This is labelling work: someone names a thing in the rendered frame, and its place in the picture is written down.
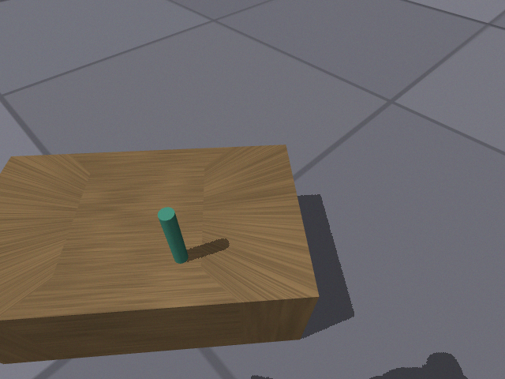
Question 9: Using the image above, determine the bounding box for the can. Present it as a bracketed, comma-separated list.
[158, 207, 188, 264]

